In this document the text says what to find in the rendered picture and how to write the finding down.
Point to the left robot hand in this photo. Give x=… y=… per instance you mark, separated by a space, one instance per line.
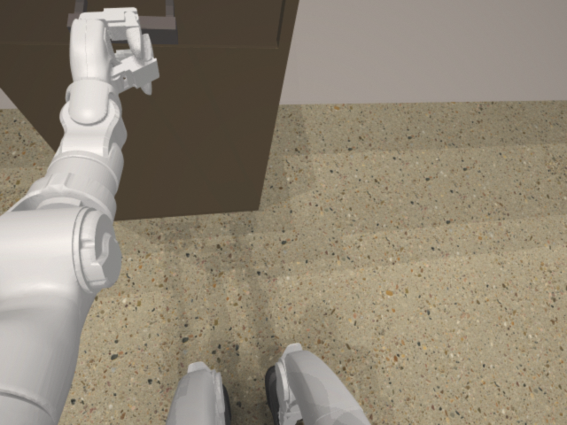
x=92 y=56

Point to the left robot upper arm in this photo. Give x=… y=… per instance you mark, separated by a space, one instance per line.
x=53 y=262

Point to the left robot thigh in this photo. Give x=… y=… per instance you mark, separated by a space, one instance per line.
x=197 y=400

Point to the cabinet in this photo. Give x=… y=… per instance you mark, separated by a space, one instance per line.
x=199 y=144

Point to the right robot foot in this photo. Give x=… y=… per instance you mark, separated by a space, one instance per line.
x=270 y=385

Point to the drawer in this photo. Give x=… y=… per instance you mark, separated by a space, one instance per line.
x=205 y=22

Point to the robot left forearm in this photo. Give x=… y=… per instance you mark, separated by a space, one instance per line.
x=88 y=164

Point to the handle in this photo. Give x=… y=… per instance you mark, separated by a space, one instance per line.
x=162 y=30

